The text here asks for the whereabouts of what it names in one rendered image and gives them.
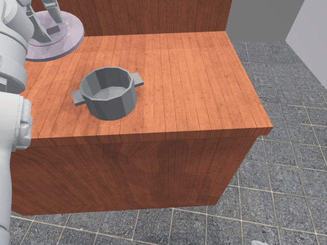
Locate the table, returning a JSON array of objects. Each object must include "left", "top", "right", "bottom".
[{"left": 10, "top": 0, "right": 273, "bottom": 216}]

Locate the lid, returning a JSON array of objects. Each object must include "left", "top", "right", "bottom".
[{"left": 26, "top": 10, "right": 85, "bottom": 62}]

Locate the left robot upper arm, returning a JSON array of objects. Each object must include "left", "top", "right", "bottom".
[{"left": 0, "top": 92, "right": 33, "bottom": 245}]

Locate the left robot hand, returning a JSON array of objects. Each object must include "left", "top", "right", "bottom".
[{"left": 26, "top": 0, "right": 62, "bottom": 43}]

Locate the pot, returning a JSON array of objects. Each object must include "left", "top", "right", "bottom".
[{"left": 72, "top": 66, "right": 144, "bottom": 121}]

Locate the robot left forearm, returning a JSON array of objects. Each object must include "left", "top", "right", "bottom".
[{"left": 0, "top": 0, "right": 34, "bottom": 94}]

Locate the knob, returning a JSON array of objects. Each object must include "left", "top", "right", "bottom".
[{"left": 37, "top": 12, "right": 60, "bottom": 35}]

